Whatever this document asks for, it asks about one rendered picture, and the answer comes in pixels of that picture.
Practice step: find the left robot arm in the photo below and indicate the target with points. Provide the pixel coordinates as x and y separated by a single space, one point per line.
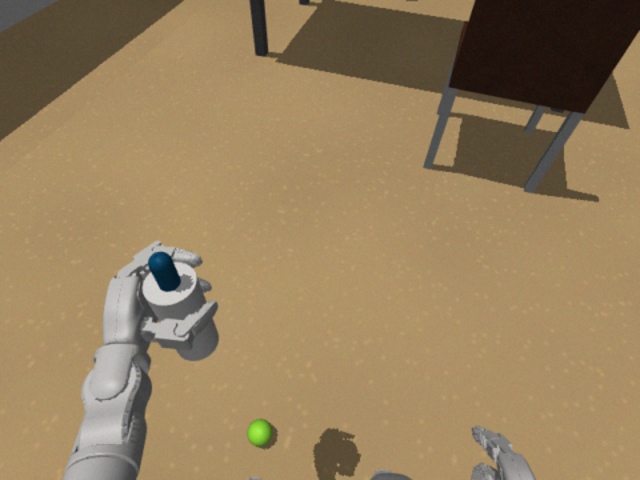
115 393

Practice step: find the chair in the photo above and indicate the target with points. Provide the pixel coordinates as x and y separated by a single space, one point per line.
552 53

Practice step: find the left robot hand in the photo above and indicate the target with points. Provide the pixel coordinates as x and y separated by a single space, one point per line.
128 317

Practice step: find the right robot hand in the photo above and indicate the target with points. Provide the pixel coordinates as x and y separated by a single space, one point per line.
510 465

